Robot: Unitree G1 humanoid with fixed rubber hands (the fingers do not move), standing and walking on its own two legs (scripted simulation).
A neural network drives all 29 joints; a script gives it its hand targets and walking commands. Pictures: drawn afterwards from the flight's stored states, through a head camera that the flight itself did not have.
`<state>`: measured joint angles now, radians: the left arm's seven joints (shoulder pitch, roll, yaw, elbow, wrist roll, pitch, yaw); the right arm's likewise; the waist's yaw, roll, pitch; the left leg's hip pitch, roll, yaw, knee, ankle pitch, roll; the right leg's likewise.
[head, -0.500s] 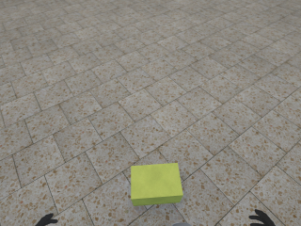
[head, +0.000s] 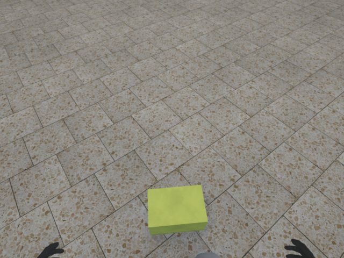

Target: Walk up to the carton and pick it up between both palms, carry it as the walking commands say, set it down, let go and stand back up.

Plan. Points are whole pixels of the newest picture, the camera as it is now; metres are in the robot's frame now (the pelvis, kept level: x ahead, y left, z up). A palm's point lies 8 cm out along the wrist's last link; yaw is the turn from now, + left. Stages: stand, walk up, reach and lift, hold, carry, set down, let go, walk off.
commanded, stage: walk up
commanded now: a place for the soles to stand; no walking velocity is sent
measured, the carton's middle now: (176, 210) +0.43 -0.02 -0.67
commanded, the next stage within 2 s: reach and lift in 0.28 s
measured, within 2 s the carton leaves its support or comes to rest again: neither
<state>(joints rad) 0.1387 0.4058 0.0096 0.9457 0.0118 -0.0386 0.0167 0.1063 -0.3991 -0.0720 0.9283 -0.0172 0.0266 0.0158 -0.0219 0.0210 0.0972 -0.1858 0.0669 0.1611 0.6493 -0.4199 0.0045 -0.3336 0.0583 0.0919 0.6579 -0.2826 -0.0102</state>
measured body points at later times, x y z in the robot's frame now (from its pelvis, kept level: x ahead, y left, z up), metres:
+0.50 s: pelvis -0.02 -0.01 -0.01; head +0.07 -0.02 +0.43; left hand +0.16 +0.29 -0.10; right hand +0.18 -0.30 -0.11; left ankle -0.04 +0.11 -0.72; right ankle +0.04 -0.11 -0.72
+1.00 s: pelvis -0.06 -0.02 -0.07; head +0.13 -0.01 +0.34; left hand +0.29 +0.27 -0.16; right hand +0.29 -0.27 -0.16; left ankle -0.04 +0.11 -0.72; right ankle +0.04 -0.11 -0.72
